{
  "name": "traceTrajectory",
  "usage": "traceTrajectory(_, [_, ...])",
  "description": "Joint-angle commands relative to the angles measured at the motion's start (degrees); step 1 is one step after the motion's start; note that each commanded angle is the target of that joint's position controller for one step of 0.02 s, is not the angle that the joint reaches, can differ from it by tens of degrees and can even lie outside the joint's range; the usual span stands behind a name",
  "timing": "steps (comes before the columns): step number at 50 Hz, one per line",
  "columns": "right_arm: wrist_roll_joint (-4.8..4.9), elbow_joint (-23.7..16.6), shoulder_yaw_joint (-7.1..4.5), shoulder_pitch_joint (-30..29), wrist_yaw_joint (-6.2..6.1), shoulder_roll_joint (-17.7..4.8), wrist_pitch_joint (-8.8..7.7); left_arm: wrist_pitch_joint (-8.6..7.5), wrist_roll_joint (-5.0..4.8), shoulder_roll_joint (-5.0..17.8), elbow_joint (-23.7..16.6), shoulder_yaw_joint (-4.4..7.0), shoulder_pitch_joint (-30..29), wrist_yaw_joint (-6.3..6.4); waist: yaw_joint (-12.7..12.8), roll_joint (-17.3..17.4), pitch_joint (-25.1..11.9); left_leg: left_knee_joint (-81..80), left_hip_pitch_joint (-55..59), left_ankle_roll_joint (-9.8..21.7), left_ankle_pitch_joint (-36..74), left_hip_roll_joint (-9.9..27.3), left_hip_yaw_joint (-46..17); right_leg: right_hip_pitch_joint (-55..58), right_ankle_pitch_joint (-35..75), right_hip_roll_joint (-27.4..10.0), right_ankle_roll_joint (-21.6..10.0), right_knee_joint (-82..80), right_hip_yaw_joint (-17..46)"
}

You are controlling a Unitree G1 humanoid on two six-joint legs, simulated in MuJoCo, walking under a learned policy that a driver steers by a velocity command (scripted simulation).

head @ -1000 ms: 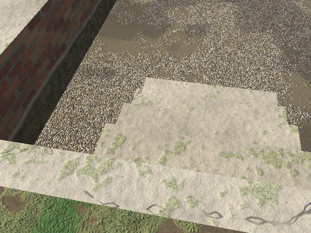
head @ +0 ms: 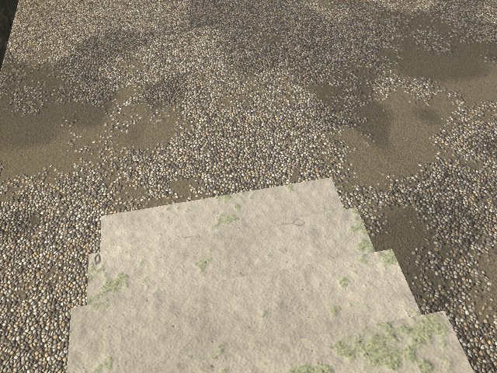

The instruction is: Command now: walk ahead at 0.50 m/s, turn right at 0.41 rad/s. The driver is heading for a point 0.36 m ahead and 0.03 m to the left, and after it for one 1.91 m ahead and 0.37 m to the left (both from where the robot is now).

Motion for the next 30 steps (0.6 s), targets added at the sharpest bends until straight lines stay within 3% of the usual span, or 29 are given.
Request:
traceTrajectory(1, [0.1,0.4,-0.53,7.7,0.43,-3.8,0.19,-0.71,1.26,8.2,-3.4,1.37,2.4,0.32,-1.3,-8.2,-6.3,4.8,8.5,1.6,11.4,-4.1,5.0,-1.1,40.8,-13.1,-2.2,-1.2,7.1])
traceTrajectory(2, [-0.02,0.2,-0.83,6.8,0.62,-5.4,-0.09,-0.64,1.29,7.7,-3.7,1.12,3.2,0.47,-1.0,-6.4,-5.5,5.5,5.3,2.2,9.9,-3.0,3.7,1.2,37.9,-14.2,-2.7,-0.4,8.5])
traceTrajectory(5, [-0.49,-1.9,-1.03,0.8,0.86,-6.9,-0.95,0.02,1.92,7.6,-4.6,0.79,5.0,1.03,1.1,-4.6,-1.4,5.9,-2.4,3.2,2.4,-2.8,3.0,7.7,35.7,-17.0,-6.1,1.8,12.5])
traceTrajectory(6, [-0.52,-1.9,-1.26,1.2,1.02,-7.4,-1.07,0.11,2.3,8.2,-4.8,0.98,5.3,0.87,0.9,-4.6,-1.0,5.6,-3.8,3.7,-0.2,-2.6,2.6,10.1,36.8,-18.2,-7.2,3.8,13.3])
traceTrajectory(8, [-0.52,-1.5,-1.3,3.7,1.08,-7.6,-1.29,0.28,2.11,9.3,-5.3,1.23,4.9,1.35,-0.1,-4.7,-0.5,3.2,-1.4,5.0,-4.2,-3.6,2.4,11.0,43.6,-18.8,-7.5,7.9,13.3])
traceTrajectory(9, [-0.62,0.1,-1.42,8.4,1.02,-7.5,-1.38,0.38,2.01,9.3,-6.0,1.07,2.4,1.45,-2.4,-4.6,-1.4,1.2,5.5,5.9,-6.2,-5.0,3.5,7.9,50.4,-17.8,-6.4,11.5,11.4])
traceTrajectory(10, [-0.73,2.8,-1.59,17.2,0.74,-7.2,-1.54,0.44,1.45,9.8,-7.1,1.02,-2.7,1.34,-7.4,-4.1,-3.3,-2.3,19.4,7.2,-7.8,-6.9,5.2,-0.6,57.5,-15.5,-4.3,18.2,8.1])
traceTrajectory(11, [-0.97,6.7,-2.41,29.8,0.77,-8.0,-1.69,0.1,0.51,10.7,-7.6,1.3,-6.8,1.14,-13.8,-4.5,-6.1,-4.4,34.3,8.1,-6.7,-7.8,6.4,-10.5,57.1,-14.1,-3.1,30.4,7.8])
traceTrajectory(12, [-0.75,9.5,-3.38,41.6,0.74,-10.0,-2.26,-0.83,-1.28,9.4,-8.9,1.15,-14.1,1.06,-23.1,4.4,-4.9,-17.0,43.2,11.5,4.8,-4.2,3.6,-21.4,38.3,-5.5,0.8,56.4,4.2])
traceTrajectory(13, [0.95,8.1,-2.8,35.1,1.46,-11.6,-2.9,-1.73,-0.69,3.2,-10.8,0.18,-8.4,1.61,-13.2,17.1,-2.7,-22.5,43.7,16.0,22.8,11.5,-20.0,-35.0,-16.4,4.1,3.8,70.5,5.4])
traceTrajectory(14, [2.83,5.3,-1.4,27.4,1.84,-8.8,-3.49,-2.24,0.54,4.1,-8.8,0.05,-2.0,2.4,-5.8,4.7,1.7,-24.7,38.8,18.3,41.8,13.8,-24.9,-38.8,-15.8,1.1,3.4,68.6,10.7])
traceTrajectory(15, [2.25,4.8,-2.09,24.5,1.68,-11.1,-3.99,-1.46,0.79,5.8,-7.5,0.44,-1.1,2.7,-3.7,3.9,2.1,-27.0,34.7,21.8,29.8,18.1,-30.1,-41.5,-14.5,0.1,4.4,67.6,10.2])
traceTrajectory(16, [2.47,3.6,-1.0,19.8,1.38,-8.0,-4.08,-0.3,1.31,8.8,-6.6,1.14,-3.1,2.29,-1.9,-2.7,5.8,-27.2,27.1,21.4,23.3,15.7,-28.1,-40.1,-13.7,-2.9,5.1,61.5,10.4])
traceTrajectory(17, [2.27,2.7,-0.34,16.9,1.12,-7.8,-4.54,0.73,1.79,9.6,-7.3,1.6,-6.6,1.81,-0.6,-2.6,6.7,-27.9,22.9,20.4,22.1,13.2,-24.4,-37.7,-11.9,-3.9,5.9,55.9,9.6])
traceTrajectory(18, [1.84,3.2,-0.2,16.8,1.07,-8.6,-4.61,1.74,2.04,8.4,-7.5,1.19,-7.5,1.15,0.7,-1.5,6.2,-28.9,18.9,18.5,23.6,10.0,-19.3,-32.7,-10.2,-4.7,6.3,49.1,6.5])
traceTrajectory(19, [1.59,4.9,-0.32,18.5,0.57,-9.5,-4.27,3.09,2.52,5.3,-7.8,0.02,-9.8,0.4,0.7,-0.2,5.1,-29.7,16.7,16.5,26.9,7.5,-14.8,-28.1,-5.6,-5.7,6.6,45.5,0.8])
traceTrajectory(20, [0.88,5.9,-0.18,20.4,0.48,-9.6,-4.32,4.09,2.81,3.1,-5.6,-0.41,-7.3,-0.13,0.7,1.8,2.4,-26.4,15.0,15.7,27.8,6.6,-12.5,-24.3,5.5,-6.2,5.6,48.4,-2.1])
traceTrajectory(21, [1.8,6.3,0.27,22.1,0.36,-8.4,-4.13,4.33,2.9,3.0,-5.0,-0.45,-7.2,-0.41,0.8,0.6,1.3,-25.7,13.9,13.9,29.1,4.4,-10.7,-23.0,9.8,-6.5,5.1,47.5,-3.6])
traceTrajectory(22, [2.05,8.1,0.53,26.0,-0.16,-7.4,-4.51,3.84,2.77,4.7,-6.2,0.0,-11.9,-0.48,-1.9,1.1,2.8,-24.4,20.2,13.1,21.6,2.7,-11.5,-31.2,14.0,-8.4,5.6,44.9,-0.8])
traceTrajectory(23, [1.9,7.9,0.52,27.0,-0.61,-8.1,-4.79,3.42,2.46,5.5,-9.1,0.17,-19.4,-0.47,-3.7,1.8,4.5,-24.5,24.0,13.2,12.1,0.4,-11.6,-38.8,14.9,-8.1,6.1,37.9,-2.4])
traceTrajectory(24, [2.04,8.3,0.66,29.3,-1.02,-7.2,-4.91,3.0,2.72,5.1,-10.5,-0.12,-24.0,-0.5,-5.9,2.9,4.7,-23.6,27.0,13.8,11.0,0.5,-13.4,-41.6,17.5,-8.7,6.7,34.2,-2.6])
traceTrajectory(25, [1.72,7.3,0.54,26.5,-1.34,-7.0,-4.88,2.69,2.41,5.0,-12.1,-0.56,-26.2,-0.77,-5.4,1.9,4.4,-23.2,21.9,12.8,0.4,-2.0,-12.0,-36.0,25.9,-7.8,7.2,24.5,-3.6])
traceTrajectory(27, [2.01,6.2,0.81,23.8,-1.27,-5.7,-4.57,1.95,2.3,1.8,-11.7,-1.52,-23.5,-1.77,-4.7,0.6,0.1,-18.7,14.3,11.4,-8.3,-4.0,-9.9,-20.0,40.9,-7.0,7.0,17.0,-3.1])
traceTrajectory(29, [1.87,4.8,0.18,21.9,-1.38,-6.4,-3.88,1.82,1.66,1.3,-11.9,-1.85,-21.4,-2.25,-4.9,1.3,-1.3,-12.3,11.5,9.9,-12.1,-5.5,-8.4,-11.4,44.8,-6.0,7.6,11.9,-3.1])
traceTrajectory(30, [1.49,4.8,0.24,23.2,-1.46,-5.2,-3.24,1.84,1.19,1.3,-12.3,-2.04,-21.6,-1.78,-5.4,1.9,-1.1,-8.5,12.2,9.3,-14.1,-6.3,-8.8,-9.4,44.2,-6.1,8.4,9.5,-3.1])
